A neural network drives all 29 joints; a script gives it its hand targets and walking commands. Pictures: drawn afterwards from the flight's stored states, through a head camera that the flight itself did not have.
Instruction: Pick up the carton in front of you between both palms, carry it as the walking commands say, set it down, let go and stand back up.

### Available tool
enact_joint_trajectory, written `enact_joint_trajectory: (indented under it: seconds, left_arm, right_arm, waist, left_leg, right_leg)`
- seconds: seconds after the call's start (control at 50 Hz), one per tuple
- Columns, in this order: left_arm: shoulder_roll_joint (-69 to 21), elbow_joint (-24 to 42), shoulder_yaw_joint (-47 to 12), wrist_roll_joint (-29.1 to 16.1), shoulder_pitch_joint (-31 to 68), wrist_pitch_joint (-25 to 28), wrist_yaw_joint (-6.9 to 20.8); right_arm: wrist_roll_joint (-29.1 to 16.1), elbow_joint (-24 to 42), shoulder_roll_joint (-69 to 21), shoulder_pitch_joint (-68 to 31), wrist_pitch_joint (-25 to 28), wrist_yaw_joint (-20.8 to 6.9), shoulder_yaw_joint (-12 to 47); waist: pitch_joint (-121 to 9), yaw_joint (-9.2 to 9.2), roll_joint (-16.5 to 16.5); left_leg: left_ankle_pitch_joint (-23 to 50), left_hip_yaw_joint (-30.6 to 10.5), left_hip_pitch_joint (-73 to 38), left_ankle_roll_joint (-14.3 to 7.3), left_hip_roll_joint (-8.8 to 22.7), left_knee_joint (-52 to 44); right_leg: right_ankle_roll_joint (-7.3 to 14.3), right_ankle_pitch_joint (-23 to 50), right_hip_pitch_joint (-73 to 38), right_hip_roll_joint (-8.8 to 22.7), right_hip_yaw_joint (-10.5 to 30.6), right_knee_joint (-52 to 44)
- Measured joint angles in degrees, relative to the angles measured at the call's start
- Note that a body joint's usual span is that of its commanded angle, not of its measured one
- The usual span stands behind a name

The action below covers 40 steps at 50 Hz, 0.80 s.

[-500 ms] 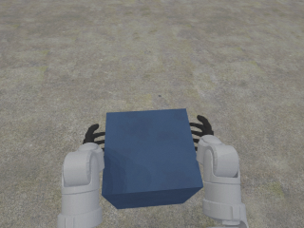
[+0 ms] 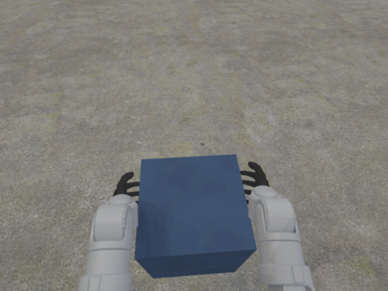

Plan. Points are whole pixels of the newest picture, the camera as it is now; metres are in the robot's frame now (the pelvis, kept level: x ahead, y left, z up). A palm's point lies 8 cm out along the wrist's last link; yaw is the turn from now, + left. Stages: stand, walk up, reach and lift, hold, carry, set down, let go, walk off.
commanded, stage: carry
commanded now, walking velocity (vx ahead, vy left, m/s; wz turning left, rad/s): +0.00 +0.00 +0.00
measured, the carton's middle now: (191, 220) +0.30 +0.00 -0.05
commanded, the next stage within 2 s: hold in 1.56 s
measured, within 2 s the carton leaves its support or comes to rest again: neither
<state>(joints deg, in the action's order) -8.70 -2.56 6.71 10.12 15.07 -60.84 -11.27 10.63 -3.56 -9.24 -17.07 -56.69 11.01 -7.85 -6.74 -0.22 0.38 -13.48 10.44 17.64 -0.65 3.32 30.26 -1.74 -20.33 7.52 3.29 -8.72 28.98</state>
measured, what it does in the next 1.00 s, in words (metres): shifts its weight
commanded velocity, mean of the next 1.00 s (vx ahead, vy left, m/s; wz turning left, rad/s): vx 0.00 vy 0.00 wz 0.00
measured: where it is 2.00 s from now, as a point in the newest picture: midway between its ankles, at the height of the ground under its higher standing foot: outside the picture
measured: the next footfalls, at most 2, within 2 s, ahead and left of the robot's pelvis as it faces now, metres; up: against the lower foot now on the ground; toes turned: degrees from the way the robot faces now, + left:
none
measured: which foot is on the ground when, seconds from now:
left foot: down 0.00-1.00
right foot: down 0.00-1.00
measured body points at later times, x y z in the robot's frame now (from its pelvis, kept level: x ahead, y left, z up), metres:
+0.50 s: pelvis -0.04 +0.00 -0.01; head -0.06 +0.00 +0.44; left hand +0.26 +0.15 +0.02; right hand +0.27 -0.15 +0.03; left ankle -0.01 +0.11 -0.74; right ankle -0.12 -0.10 -0.74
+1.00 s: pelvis -0.08 +0.00 -0.01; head -0.11 +0.00 +0.44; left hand +0.22 +0.14 +0.02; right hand +0.23 -0.16 +0.03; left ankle -0.01 +0.11 -0.74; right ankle -0.12 -0.10 -0.74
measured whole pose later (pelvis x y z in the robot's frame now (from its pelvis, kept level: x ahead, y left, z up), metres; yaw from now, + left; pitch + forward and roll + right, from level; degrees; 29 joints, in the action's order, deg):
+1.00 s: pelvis -0.08 +0.00 -0.01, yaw -1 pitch +2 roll +0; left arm -8.5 -13.1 9.9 14.7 14.1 -43.4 -2.7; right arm 15.3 -13.6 -8.8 -15.4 -40.4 2.1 -12.1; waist -6.2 0.0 0.1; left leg -9.1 10.5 21.3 -1.2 4.7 29.2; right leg 0.9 -19.8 12.5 2.7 -9.9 30.9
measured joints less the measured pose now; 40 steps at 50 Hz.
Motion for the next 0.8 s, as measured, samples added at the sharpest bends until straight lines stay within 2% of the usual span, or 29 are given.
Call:
enact_joint_trajectory:
  seconds: [0.1,0.14,0.2,0.26,0.4,0.48,0.58,0.8]
  left_arm:
    - [0.20,-2.16,-0.72,0.44,-1.00,5.38,0.31]
    - [0.30,-3.44,-0.54,1.08,-1.40,7.72,1.56]
    - [0.49,-4.74,0.27,2.16,-2.42,11.24,5.28]
    - [0.54,-6.76,0.99,3.15,-2.69,14.54,7.53]
    - [0.20,-12.71,3.65,5.04,-1.02,20.36,8.88]
    - [0.10,-12.59,4.09,4.82,-0.57,21.02,8.62]
    - [0.21,-10.32,3.44,3.95,-1.01,19.20,8.46]
    - [0.18,-11.34,3.38,4.73,-0.86,17.37,8.76]
  right_arm:
    - [0.96,-1.80,0.28,1.07,5.16,-1.10,0.29]
    - [1.83,-2.78,0.40,1.58,7.30,-2.82,-0.11]
    - [3.05,-3.95,0.67,2.75,10.65,-5.92,-0.97]
    - [3.99,-6.04,0.74,3.13,14.02,-7.76,-2.00]
    - [5.16,-11.95,0.39,1.60,19.60,-9.14,-4.46]
    - [4.89,-11.93,0.27,1.10,20.17,-8.99,-4.75]
    - [4.24,-9.72,0.38,1.53,18.25,-8.83,-4.20]
    - [4.95,-10.71,0.39,1.54,16.33,-9.04,-4.46]
  waist:
    - [0.81,0.22,-0.11]
    - [0.87,0.23,-0.11]
    - [0.84,0.23,-0.03]
    - [0.95,0.20,0.11]
    - [1.50,-0.10,-0.04]
    - [1.45,0.04,-0.08]
    - [0.73,0.33,-0.13]
    - [0.09,0.28,-0.29]
  left_leg:
    - [-1.06,-0.17,0.74,0.27,0.22,0.79]
    - [-1.53,-0.13,0.99,0.32,0.24,1.04]
    - [-2.21,0.00,1.40,0.27,0.27,1.60]
    - [-3.00,0.16,1.86,0.20,0.38,2.55]
    - [-2.31,0.23,2.25,-0.08,0.87,3.51]
    - [-1.11,0.25,2.34,-0.25,0.94,2.72]
    - [0.41,0.29,2.38,-0.42,0.91,1.39]
    - [3.04,0.24,2.69,-0.60,1.06,-0.60]
  right_leg:
    - [0.74,-1.58,0.19,-0.12,-0.31,-0.26]
    - [0.97,-2.26,0.52,-0.02,-0.48,0.18]
    - [1.08,-3.31,1.01,0.16,-0.64,0.93]
    - [1.48,-4.54,1.28,0.28,-0.74,1.48]
    - [1.75,-4.18,1.95,0.15,-0.80,2.95]
    - [1.85,-3.24,2.29,0.05,-0.87,2.68]
    - [1.95,-2.08,2.66,-0.02,-0.97,2.08]
    - [2.31,-0.19,3.62,-0.31,-1.11,1.47]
